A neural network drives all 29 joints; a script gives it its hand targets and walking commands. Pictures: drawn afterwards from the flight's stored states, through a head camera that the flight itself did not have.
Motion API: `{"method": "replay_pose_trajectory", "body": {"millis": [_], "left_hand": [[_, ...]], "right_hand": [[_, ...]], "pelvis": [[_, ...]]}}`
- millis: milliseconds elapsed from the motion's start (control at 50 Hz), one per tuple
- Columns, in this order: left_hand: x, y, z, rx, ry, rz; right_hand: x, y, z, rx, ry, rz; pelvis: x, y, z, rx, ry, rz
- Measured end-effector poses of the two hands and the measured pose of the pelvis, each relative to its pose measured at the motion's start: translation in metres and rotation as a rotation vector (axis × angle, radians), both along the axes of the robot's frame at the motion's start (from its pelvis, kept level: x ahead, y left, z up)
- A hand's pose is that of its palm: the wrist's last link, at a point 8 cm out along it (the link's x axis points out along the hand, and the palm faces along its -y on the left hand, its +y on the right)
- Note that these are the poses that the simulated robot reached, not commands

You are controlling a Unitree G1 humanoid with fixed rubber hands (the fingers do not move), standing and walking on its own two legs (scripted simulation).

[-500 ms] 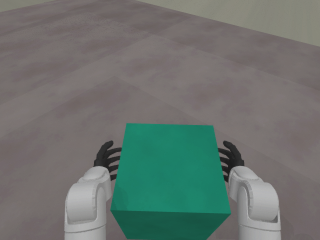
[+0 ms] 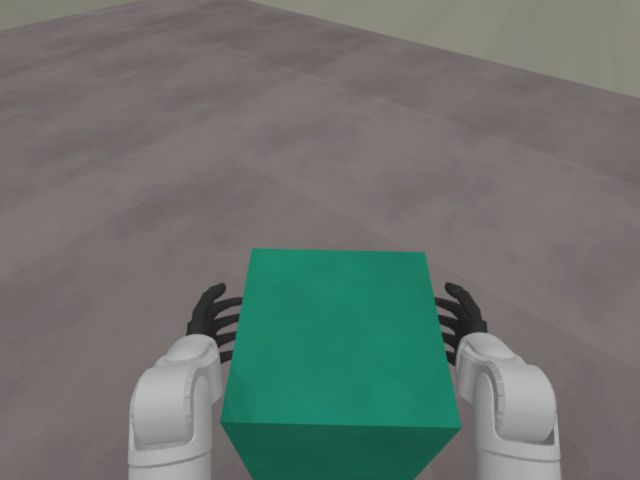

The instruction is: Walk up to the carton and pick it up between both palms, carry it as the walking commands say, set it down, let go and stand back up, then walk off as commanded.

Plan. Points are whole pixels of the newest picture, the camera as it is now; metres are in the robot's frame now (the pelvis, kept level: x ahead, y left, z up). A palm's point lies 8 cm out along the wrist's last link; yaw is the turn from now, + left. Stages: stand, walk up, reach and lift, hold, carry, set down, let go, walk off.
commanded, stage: carry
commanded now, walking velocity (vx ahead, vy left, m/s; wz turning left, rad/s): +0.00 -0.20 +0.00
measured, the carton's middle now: (334, 372) +0.27 +0.00 +0.01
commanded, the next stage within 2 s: none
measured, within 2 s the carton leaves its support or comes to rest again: neither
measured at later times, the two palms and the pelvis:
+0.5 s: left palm (205, 349) +0.26 +0.15 +0.09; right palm (471, 348) +0.26 -0.15 +0.09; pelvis +0.00 +0.00 +0.00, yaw +0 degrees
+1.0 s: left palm (207, 348) +0.26 +0.15 +0.09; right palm (474, 348) +0.26 -0.15 +0.09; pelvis +0.00 +0.00 +0.00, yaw +0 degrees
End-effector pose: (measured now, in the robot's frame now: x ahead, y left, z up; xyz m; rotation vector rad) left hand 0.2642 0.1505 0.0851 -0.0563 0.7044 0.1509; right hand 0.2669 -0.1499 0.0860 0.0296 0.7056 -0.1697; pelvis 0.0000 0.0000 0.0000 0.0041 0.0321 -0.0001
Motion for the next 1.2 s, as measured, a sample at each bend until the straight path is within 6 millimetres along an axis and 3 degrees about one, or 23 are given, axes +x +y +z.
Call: {"method": "replay_pose_trajectory", "body": {"millis": [1200], "left_hand": [[-0.001,-0.0059,0.0017,0.005,0.002,-0.007]], "right_hand": [[-0.0029,-0.0059,0.0006,0.007,0.002,-0.009]], "pelvis": [[-0.0037,-0.0035,0.001,0.003,0.003,-0.009]]}}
